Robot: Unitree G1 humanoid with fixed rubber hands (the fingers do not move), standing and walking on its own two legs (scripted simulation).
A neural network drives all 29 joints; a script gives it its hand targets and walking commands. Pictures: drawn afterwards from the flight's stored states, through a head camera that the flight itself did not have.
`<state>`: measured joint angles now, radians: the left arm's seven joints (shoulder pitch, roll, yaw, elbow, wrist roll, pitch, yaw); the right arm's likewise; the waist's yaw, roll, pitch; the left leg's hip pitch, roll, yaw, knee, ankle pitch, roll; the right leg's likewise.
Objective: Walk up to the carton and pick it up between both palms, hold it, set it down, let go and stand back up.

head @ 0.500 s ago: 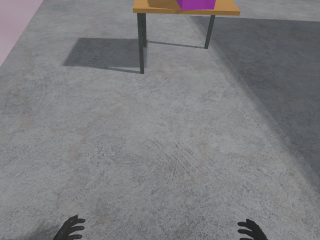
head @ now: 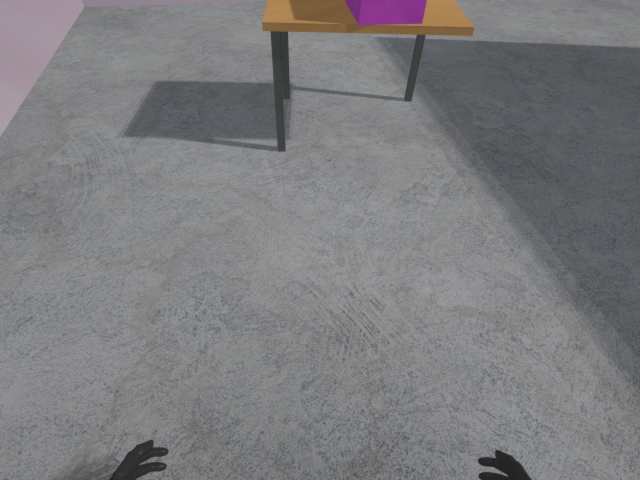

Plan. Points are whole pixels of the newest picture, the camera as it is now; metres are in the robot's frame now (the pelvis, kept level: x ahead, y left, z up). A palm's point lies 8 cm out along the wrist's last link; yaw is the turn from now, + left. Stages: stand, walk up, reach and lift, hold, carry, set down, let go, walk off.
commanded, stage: walk up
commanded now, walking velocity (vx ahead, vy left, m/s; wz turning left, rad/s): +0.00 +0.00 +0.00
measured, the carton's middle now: out of the picture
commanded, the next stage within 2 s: none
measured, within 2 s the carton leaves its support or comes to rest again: neither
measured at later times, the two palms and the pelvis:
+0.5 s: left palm out of the picture +0.16 +0.19 -0.09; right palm out of the picture +0.13 -0.38 -0.13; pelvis +0.09 -0.09 -0.02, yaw +0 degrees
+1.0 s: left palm (195, 359) +0.34 +0.21 -0.13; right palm (501, 289) +0.46 -0.31 -0.08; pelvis +0.34 -0.06 -0.01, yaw +0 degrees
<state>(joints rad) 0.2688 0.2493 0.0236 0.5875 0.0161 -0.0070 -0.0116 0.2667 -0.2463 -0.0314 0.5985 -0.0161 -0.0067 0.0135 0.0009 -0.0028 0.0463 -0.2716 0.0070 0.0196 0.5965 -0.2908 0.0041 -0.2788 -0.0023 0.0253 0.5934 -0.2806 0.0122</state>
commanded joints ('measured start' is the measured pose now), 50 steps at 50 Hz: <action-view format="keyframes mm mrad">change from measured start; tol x32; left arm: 1 -20 118 39 -90 -1 -24 5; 20 450 224 141 25 30 -52 -29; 50 193 152 42 -30 26 -26 -27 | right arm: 1 -20 -121 -36 -91 1 -22 -5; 50 122 -195 -70 -45 -25 -57 -39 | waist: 1 0 -1 -52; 16 4 185 8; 21 181 -382 -95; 45 -97 342 -254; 50 -33 80 27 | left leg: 1 1 78 -101 -116 36 29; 6 121 305 -461 -311 -733 220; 16 -107 186 -103 -312 -373 171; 23 -681 63 -147 752 -199 22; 43 90 13 23 -50 121 64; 45 573 357 -607 -103 -205 207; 46 518 447 -910 -312 -412 296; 50 95 299 -379 -317 -97 214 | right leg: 1 -5 -75 84 -103 56 -45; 5 -240 -33 68 76 -539 -73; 9 -576 -92 52 373 -186 -16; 19 396 -8 -130 61 -73 -38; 23 160 -475 806 -525 -926 -273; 28 -45 -261 253 -460 -434 -215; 40 163 -242 33 -373 0 -200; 43 97 -200 -53 16 189 -164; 46 -446 16 0 753 -304 -40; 50 -366 -112 42 665 -64 -38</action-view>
